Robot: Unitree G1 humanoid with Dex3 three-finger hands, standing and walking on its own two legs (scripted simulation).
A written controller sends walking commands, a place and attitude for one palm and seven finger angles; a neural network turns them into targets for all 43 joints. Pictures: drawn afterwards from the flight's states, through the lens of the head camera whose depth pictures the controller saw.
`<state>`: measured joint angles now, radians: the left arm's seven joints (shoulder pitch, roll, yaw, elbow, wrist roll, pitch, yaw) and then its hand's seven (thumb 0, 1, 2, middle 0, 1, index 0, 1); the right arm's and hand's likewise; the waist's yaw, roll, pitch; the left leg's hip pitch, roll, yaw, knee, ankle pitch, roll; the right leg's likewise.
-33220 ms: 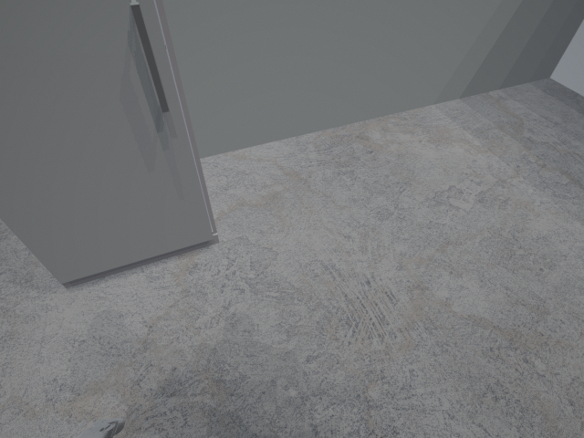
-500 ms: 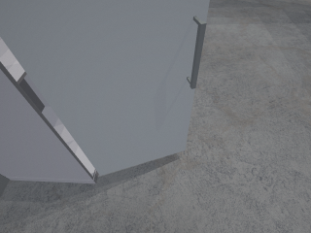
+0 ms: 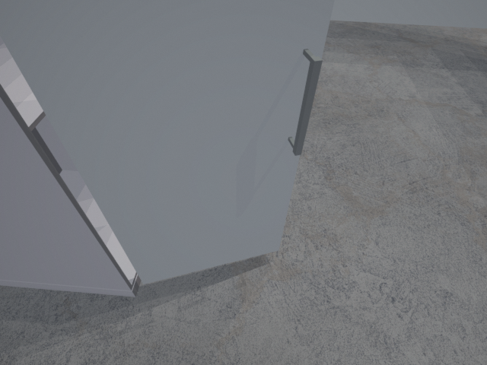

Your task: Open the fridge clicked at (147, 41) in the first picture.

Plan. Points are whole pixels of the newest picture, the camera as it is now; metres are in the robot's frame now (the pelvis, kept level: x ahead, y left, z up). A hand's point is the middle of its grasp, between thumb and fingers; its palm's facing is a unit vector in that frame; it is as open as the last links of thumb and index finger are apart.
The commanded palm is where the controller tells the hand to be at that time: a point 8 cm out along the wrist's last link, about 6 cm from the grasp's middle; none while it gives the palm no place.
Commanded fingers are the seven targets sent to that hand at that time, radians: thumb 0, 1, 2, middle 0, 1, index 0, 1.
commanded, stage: let the arm hang, fingers relaxed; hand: right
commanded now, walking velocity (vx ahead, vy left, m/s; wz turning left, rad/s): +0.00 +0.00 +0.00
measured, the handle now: (301, 107) +0.65 -0.09 +0.08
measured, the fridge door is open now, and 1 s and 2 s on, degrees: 70 70 70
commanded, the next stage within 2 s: look to check the result in 0.24 s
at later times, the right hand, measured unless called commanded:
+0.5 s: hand out of the picture +0.01 -0.19 -0.18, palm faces -0.01 +0.98 -0.22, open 7.4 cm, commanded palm none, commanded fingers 0.00 -0.90 -0.90 0.20 0.30 0.20 0.30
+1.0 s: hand out of the picture +0.03 -0.18 -0.17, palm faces +0.00 +0.97 -0.22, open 7.4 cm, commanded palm none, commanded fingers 0.00 -0.90 -0.90 0.20 0.30 0.20 0.30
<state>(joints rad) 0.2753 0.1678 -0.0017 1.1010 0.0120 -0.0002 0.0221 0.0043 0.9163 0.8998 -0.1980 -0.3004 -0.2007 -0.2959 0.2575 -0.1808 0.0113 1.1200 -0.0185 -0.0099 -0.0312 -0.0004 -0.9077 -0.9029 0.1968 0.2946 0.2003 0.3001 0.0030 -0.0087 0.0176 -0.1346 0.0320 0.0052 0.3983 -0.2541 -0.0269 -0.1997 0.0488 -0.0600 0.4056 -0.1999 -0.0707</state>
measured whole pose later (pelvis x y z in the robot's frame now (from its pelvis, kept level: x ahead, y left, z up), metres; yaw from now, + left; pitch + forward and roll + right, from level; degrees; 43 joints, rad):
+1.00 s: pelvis +0.02 +0.01 +0.00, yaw +0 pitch -1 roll +0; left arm 0.23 0.19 0.00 1.12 0.01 -0.01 0.03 0.00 0.91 0.90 -0.20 -0.30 -0.20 -0.30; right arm 0.23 -0.19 0.00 1.14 -0.02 -0.01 -0.03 0.00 -0.91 -0.90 0.20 0.29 0.20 0.30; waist 0.00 0.00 0.04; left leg -0.09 0.03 0.01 0.36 -0.26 -0.02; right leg -0.16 0.05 -0.05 0.37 -0.20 -0.06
